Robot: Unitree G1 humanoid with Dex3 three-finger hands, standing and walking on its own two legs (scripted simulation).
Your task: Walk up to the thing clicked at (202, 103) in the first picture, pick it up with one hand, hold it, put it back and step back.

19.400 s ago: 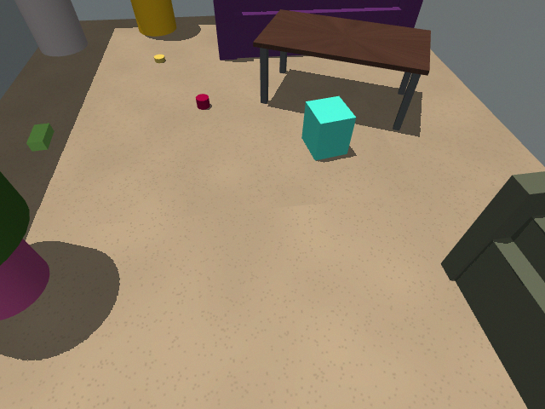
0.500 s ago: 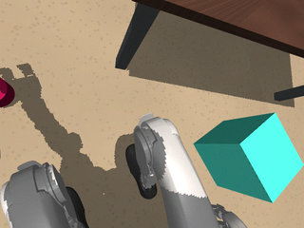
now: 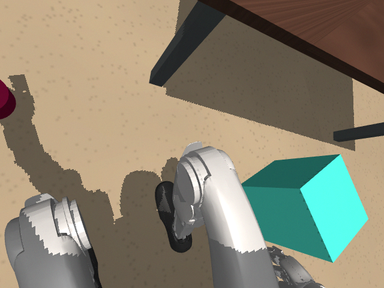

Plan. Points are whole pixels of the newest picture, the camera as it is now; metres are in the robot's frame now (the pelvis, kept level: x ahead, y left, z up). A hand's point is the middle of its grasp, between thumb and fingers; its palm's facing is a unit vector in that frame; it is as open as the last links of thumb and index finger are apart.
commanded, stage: rest palm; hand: left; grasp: from above
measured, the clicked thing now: out of the picture +0.54 +0.24 -0.29
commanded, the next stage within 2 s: close in 1.18 s
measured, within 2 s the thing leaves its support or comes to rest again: neither
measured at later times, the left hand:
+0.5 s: hand out of the picture +0.52 +0.25 -0.24, palm faces -0.46 -0.09 -0.89, open 14.1 cm
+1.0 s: hand out of the picture +0.52 +0.24 -0.25, palm faces -0.44 -0.09 -0.89, open 13.5 cm
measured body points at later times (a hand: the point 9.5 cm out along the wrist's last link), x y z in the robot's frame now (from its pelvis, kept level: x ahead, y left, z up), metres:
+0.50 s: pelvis +0.00 +0.00 -0.01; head +0.30 +0.07 +0.31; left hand +0.54 +0.25 -0.19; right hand -0.03 -0.26 -0.06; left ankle +0.06 +0.12 -0.29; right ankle +0.13 -0.13 -0.29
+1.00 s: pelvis +0.00 +0.00 -0.01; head +0.30 +0.09 +0.31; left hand +0.54 +0.24 -0.20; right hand -0.01 -0.24 -0.05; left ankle +0.06 +0.12 -0.29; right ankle +0.13 -0.13 -0.29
